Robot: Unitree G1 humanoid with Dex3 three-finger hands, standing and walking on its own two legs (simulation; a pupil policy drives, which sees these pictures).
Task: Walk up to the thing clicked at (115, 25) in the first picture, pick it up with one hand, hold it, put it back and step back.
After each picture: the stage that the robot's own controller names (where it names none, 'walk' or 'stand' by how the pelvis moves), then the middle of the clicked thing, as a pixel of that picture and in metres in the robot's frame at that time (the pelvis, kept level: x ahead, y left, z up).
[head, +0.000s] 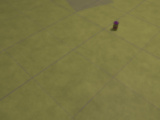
stand; (115, 26) +1.77 -0.46 -0.72
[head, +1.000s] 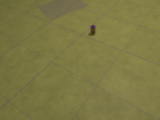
walk; (93, 30) +1.68 -0.04 -0.70
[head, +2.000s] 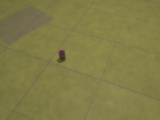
walk; (62, 55) +1.14 +0.26 -0.72
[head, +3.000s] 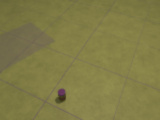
walk; (62, 95) +0.70 +0.19 -0.70
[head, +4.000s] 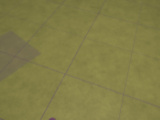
walk; out of the picture +0.42 +0.18 -0.71
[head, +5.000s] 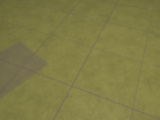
stand; out of the picture +0.34 +0.19 -0.72
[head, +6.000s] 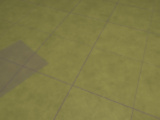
stand; out of the picture +0.34 +0.18 -0.73
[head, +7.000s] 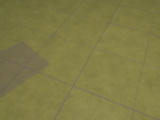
stand; out of the picture +0.35 +0.18 -0.73
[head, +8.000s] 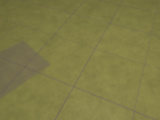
stand; out of the picture +0.34 +0.18 -0.73
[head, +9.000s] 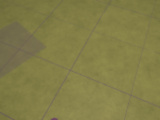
go down; out of the picture +0.36 +0.18 -0.71
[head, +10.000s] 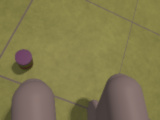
go down; (24, 60) +0.44 +0.20 -0.29
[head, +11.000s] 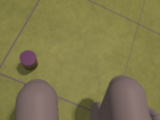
close in; (29, 61) +0.44 +0.19 -0.29
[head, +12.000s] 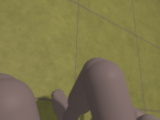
close in; out of the picture +0.44 +0.24 -0.22
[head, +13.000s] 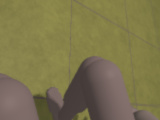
close; out of the picture +0.42 +0.25 -0.23
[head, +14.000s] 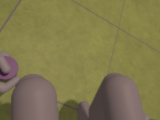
lift; (5, 72) +0.34 +0.23 -0.14
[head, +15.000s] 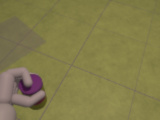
hold; (34, 92) +0.31 +0.16 +0.01
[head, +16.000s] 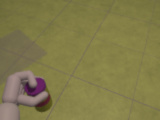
hold; (39, 95) +0.32 +0.16 -0.01
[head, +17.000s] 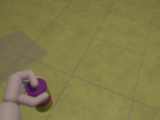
hold; (40, 95) +0.31 +0.16 -0.01
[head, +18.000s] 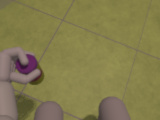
crouch; (31, 70) +0.39 +0.17 -0.09
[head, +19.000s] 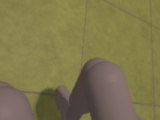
lower; out of the picture +0.43 +0.23 -0.23
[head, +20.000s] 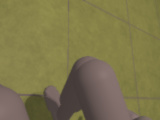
lower; out of the picture +0.43 +0.25 -0.23
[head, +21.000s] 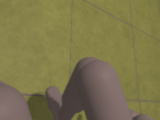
lower; out of the picture +0.43 +0.25 -0.23
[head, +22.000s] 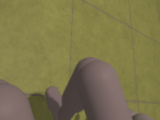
lower; out of the picture +0.43 +0.25 -0.23
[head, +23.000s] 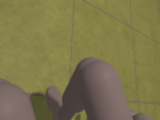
loosen; out of the picture +0.43 +0.25 -0.23
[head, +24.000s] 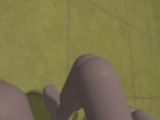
withdraw; out of the picture +0.42 +0.23 -0.23
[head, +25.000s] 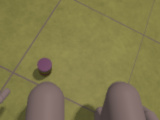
walk; (45, 67) +0.44 +0.16 -0.33
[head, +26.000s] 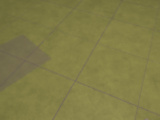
stand; out of the picture +0.35 +0.13 -0.66
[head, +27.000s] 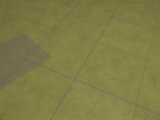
stand; out of the picture +0.36 +0.15 -0.67
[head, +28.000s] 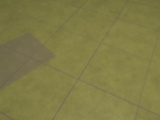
stand; out of the picture +0.36 +0.14 -0.69
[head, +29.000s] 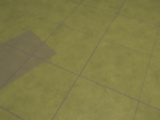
walk; out of the picture +0.38 +0.14 -0.72
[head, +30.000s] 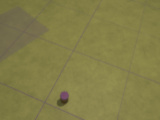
walk; (64, 97) +0.53 +0.09 -0.71
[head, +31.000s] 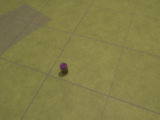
walk; (64, 69) +0.84 +0.22 -0.69
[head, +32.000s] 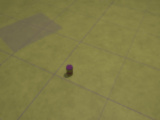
stand; (69, 70) +1.00 +0.13 -0.70
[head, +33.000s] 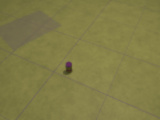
stand; (68, 67) +1.01 +0.14 -0.72
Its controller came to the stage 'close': yes
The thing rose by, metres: 0.71
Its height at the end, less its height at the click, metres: +0.00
